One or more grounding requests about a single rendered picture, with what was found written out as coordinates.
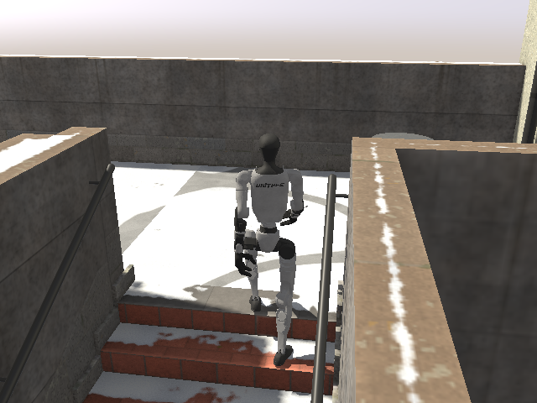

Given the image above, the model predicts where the robot right shin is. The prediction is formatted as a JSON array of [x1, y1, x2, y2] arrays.
[[276, 295, 293, 354]]

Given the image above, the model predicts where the left robot foot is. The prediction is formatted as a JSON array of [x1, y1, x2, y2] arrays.
[[249, 296, 262, 311]]

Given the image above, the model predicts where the robot left hand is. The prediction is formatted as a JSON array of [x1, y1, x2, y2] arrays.
[[235, 253, 256, 277]]

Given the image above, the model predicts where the left robot upper arm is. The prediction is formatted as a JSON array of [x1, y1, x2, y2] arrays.
[[236, 170, 252, 218]]

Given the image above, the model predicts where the right robot upper arm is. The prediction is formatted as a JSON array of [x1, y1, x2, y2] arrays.
[[286, 169, 304, 211]]

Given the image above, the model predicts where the robot right hand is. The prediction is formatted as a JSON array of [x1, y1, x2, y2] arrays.
[[280, 209, 297, 226]]

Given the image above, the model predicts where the right robot forearm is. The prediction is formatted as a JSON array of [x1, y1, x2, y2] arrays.
[[290, 199, 304, 218]]

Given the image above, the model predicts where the left robot forearm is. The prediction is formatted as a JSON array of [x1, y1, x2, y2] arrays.
[[234, 207, 247, 254]]

